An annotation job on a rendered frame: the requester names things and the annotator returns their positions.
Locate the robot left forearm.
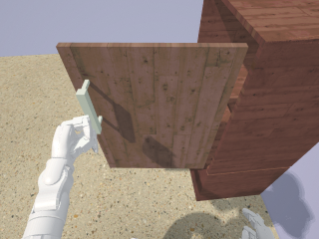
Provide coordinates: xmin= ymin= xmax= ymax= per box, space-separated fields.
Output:
xmin=21 ymin=157 xmax=75 ymax=239

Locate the cupboard door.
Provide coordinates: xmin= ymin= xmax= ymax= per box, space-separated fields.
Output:
xmin=56 ymin=42 xmax=248 ymax=169

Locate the right robot hand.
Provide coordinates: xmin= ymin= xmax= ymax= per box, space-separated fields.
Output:
xmin=239 ymin=208 xmax=275 ymax=239

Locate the left robot hand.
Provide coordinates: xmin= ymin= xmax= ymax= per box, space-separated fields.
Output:
xmin=51 ymin=115 xmax=99 ymax=164

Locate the handle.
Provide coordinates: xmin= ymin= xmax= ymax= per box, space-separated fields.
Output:
xmin=76 ymin=80 xmax=103 ymax=134

